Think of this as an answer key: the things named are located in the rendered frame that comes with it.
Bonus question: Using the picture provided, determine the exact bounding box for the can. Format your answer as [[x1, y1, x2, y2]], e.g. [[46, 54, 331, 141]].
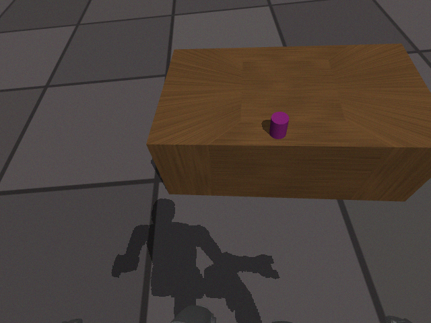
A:
[[269, 112, 289, 139]]

